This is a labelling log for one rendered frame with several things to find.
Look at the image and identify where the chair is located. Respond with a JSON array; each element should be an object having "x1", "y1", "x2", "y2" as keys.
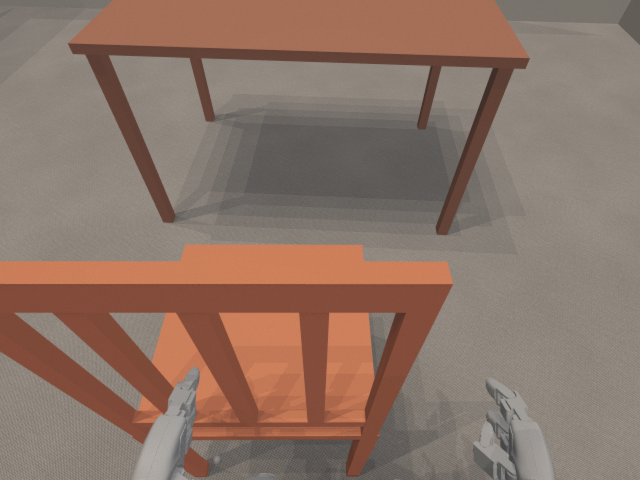
[{"x1": 0, "y1": 245, "x2": 453, "y2": 477}]

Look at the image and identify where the left robot hand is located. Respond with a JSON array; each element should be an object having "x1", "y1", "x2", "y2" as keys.
[{"x1": 130, "y1": 367, "x2": 200, "y2": 480}]

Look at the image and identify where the table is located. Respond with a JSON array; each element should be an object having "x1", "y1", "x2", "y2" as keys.
[{"x1": 68, "y1": 0, "x2": 530, "y2": 235}]

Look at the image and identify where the right robot hand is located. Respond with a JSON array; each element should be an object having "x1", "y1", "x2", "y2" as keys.
[{"x1": 473, "y1": 377, "x2": 555, "y2": 480}]

